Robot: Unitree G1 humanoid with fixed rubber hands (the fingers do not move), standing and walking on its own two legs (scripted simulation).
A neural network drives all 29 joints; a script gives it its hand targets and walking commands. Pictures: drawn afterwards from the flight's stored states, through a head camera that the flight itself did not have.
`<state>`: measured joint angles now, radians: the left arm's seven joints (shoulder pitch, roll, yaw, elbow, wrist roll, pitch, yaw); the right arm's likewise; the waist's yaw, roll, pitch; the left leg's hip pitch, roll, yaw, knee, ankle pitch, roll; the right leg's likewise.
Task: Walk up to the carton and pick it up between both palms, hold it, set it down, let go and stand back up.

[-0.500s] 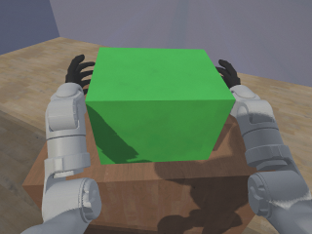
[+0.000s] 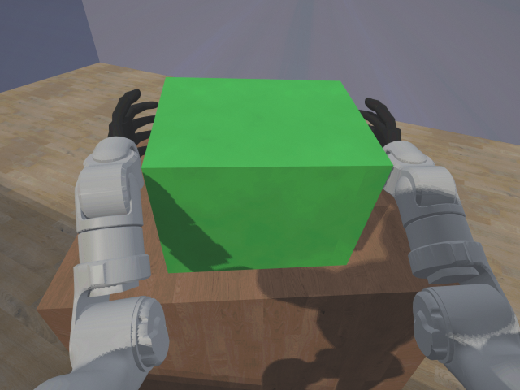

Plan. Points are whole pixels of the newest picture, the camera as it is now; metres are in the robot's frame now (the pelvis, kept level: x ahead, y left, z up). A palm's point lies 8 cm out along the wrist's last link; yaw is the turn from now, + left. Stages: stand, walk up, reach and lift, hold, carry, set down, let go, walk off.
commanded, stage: hold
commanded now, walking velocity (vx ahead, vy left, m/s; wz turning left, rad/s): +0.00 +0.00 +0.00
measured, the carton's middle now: (257, 172) +0.38 +0.01 +0.20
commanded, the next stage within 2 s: none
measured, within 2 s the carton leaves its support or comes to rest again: neither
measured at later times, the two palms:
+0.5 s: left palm (126, 145) +0.36 +0.19 +0.27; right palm (387, 149) +0.37 -0.18 +0.24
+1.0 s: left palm (130, 148) +0.36 +0.19 +0.26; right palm (386, 152) +0.37 -0.18 +0.24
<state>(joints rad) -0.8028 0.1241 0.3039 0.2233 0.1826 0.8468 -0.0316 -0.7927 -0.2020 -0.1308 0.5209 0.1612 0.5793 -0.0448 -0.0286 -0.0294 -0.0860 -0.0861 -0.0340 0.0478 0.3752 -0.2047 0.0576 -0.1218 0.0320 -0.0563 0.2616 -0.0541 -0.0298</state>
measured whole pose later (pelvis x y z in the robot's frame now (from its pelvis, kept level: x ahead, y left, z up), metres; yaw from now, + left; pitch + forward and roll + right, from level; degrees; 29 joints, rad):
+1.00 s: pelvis +0.00 +0.00 +0.00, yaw +0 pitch -5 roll -1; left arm -0.80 0.12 0.30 0.26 0.18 0.83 -0.03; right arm -0.79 -0.20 -0.14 0.55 0.16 0.57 -0.04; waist -0.03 -0.03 -0.09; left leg -0.09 -0.03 0.05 0.37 -0.20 0.06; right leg -0.12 0.03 -0.06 0.26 -0.06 -0.03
